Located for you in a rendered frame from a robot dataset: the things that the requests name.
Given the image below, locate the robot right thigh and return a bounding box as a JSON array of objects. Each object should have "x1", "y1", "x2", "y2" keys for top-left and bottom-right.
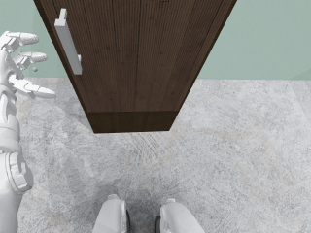
[{"x1": 160, "y1": 202, "x2": 205, "y2": 233}]

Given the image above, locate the robot left forearm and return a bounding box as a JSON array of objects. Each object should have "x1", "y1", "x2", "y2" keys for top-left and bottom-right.
[{"x1": 0, "y1": 84, "x2": 22, "y2": 155}]

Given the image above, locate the left robot upper arm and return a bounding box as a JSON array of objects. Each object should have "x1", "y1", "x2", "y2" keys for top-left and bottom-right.
[{"x1": 0, "y1": 151, "x2": 34, "y2": 233}]

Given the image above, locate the left robot hand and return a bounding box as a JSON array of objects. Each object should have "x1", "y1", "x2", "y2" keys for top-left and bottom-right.
[{"x1": 0, "y1": 31, "x2": 56, "y2": 100}]

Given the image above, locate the robot left thigh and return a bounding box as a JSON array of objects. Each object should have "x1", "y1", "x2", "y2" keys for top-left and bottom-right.
[{"x1": 92, "y1": 198, "x2": 127, "y2": 233}]

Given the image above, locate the cupboard door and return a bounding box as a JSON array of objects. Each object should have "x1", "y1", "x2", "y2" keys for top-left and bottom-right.
[{"x1": 40, "y1": 0, "x2": 233, "y2": 113}]

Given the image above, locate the robot thigh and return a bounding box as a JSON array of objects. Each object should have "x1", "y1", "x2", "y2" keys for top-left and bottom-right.
[
  {"x1": 92, "y1": 198, "x2": 127, "y2": 233},
  {"x1": 160, "y1": 202, "x2": 205, "y2": 233}
]

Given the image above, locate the handle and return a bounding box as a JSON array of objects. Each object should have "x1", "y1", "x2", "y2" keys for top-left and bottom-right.
[{"x1": 54, "y1": 8, "x2": 83, "y2": 75}]

